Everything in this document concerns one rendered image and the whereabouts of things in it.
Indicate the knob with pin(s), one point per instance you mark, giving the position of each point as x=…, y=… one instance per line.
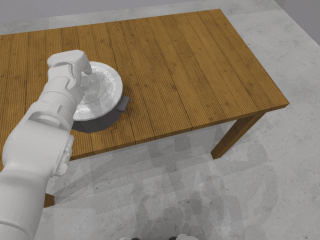
x=85, y=83

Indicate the table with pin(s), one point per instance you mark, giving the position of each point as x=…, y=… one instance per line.
x=182, y=72

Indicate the pot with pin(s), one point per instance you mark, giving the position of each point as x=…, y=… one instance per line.
x=102, y=122

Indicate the lid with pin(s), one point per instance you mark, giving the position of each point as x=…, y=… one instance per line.
x=104, y=94

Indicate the robot left forearm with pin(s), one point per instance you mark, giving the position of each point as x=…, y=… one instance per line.
x=57, y=103

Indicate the robot left hand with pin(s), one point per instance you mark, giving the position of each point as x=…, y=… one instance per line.
x=77, y=56

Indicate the robot left upper arm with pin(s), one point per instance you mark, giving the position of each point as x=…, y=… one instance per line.
x=38, y=153

